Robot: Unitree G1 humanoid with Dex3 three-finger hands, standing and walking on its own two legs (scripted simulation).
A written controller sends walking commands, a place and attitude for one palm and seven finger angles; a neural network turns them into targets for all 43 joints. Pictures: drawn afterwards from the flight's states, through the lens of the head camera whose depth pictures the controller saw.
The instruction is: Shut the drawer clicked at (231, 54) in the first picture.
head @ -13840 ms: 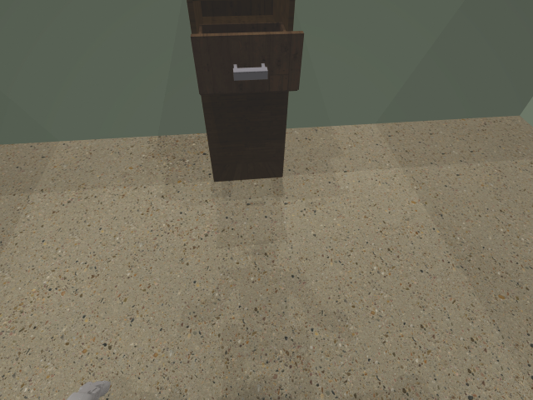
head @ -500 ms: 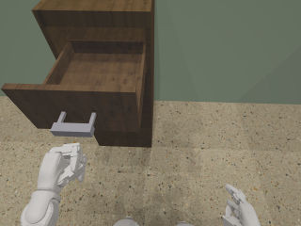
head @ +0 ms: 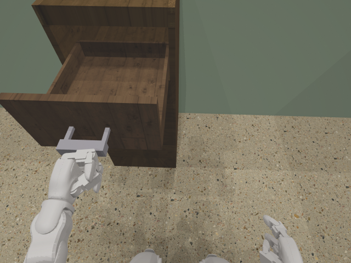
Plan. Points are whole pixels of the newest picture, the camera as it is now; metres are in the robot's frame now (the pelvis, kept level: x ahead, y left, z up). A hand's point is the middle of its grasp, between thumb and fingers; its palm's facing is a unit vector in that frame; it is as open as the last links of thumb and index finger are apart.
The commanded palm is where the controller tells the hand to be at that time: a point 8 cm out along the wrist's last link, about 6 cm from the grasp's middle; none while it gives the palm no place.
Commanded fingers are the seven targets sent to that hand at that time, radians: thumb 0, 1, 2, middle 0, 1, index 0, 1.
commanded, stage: push the drawer shut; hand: left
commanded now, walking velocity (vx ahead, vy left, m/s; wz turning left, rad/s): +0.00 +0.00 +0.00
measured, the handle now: (86, 139) +0.37 +0.22 +0.07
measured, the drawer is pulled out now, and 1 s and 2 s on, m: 0.29 0.18 0.05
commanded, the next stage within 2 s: none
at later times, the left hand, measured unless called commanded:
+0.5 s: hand (105, 151) +0.35 +0.17 +0.06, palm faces -0.02 -1.00 -0.05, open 3.1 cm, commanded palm +0.33 +0.23 +0.06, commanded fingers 0.00 0.90 0.90 -1.40 -1.60 -1.40 -1.60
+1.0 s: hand (110, 131) +0.40 +0.17 +0.06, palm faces -0.01 -1.00 -0.04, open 3.1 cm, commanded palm +0.39 +0.23 +0.06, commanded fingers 0.00 0.90 0.90 -1.40 -1.60 -1.40 -1.60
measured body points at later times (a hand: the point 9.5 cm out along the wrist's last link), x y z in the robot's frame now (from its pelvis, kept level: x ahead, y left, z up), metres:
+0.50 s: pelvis -0.01 +0.00 +0.00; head +0.05 +0.00 +0.45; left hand +0.34 +0.23 +0.06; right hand +0.13 -0.24 -0.10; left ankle +0.02 +0.11 -0.68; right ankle +0.00 -0.09 -0.68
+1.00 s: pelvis -0.01 +0.01 +0.00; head +0.07 +0.01 +0.44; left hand +0.40 +0.23 +0.06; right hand +0.08 -0.25 -0.12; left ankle +0.02 +0.11 -0.68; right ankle +0.00 -0.09 -0.68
